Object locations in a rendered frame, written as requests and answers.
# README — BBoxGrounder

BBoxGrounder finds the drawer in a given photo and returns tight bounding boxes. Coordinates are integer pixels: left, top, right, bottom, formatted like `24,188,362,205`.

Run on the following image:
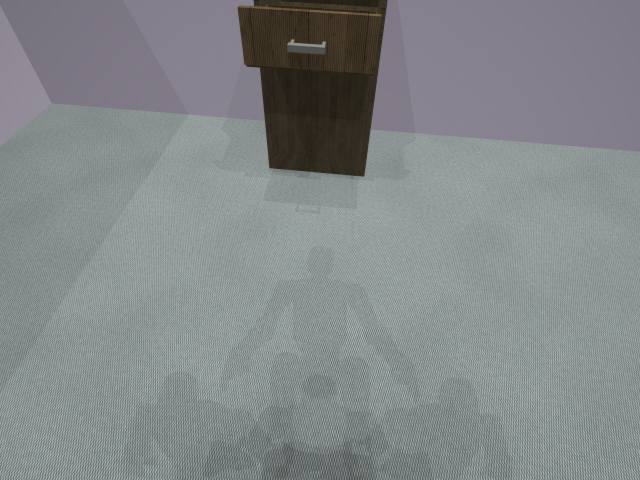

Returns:
237,4,381,76

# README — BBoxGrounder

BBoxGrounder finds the cabinet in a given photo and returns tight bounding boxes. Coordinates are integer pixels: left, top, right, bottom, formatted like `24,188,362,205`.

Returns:
254,0,388,177

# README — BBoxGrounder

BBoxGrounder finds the handle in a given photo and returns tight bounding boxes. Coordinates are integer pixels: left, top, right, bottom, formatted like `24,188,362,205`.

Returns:
287,39,326,54

